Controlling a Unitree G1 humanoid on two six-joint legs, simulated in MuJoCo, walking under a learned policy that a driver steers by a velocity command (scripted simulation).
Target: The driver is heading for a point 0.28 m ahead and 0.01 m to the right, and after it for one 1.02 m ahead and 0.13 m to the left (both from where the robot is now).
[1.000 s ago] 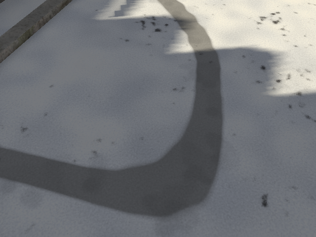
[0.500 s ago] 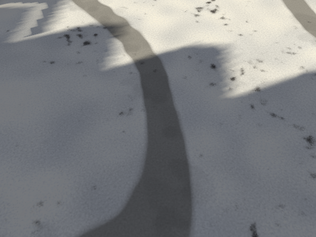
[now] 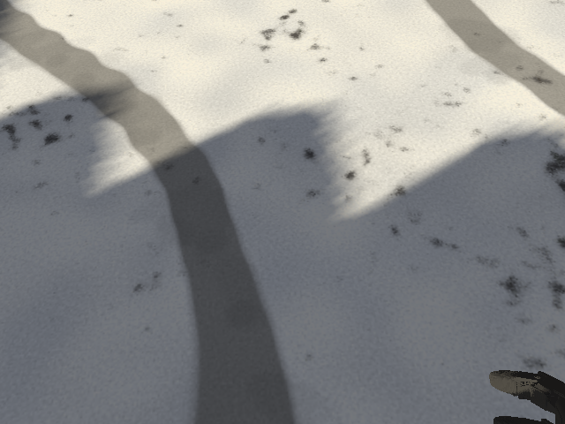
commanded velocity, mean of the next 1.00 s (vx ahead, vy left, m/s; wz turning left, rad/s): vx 0.50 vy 0.00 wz -0.03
